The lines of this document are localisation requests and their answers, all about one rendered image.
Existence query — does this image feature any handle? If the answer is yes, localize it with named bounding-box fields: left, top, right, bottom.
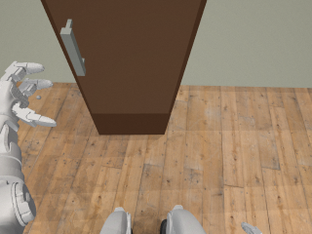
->
left=60, top=19, right=86, bottom=76

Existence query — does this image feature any right robot hand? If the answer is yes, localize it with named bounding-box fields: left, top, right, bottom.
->
left=241, top=221, right=262, bottom=234

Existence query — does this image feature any left robot hand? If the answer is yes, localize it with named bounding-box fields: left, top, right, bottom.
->
left=0, top=61, right=57, bottom=128

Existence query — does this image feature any left robot shin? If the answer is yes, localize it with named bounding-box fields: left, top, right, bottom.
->
left=114, top=207, right=125, bottom=212

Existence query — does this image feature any robot shin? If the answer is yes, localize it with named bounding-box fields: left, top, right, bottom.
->
left=114, top=207, right=125, bottom=212
left=166, top=205, right=183, bottom=234

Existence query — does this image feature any robot left upper arm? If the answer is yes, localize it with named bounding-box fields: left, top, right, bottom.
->
left=0, top=182, right=36, bottom=234

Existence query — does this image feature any robot left forearm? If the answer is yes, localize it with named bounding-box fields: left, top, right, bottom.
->
left=0, top=114, right=25, bottom=187

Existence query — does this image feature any right robot shin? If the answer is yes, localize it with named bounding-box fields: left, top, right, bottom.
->
left=166, top=205, right=183, bottom=234

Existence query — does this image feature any cupboard door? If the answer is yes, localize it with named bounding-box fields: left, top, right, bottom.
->
left=45, top=0, right=201, bottom=114

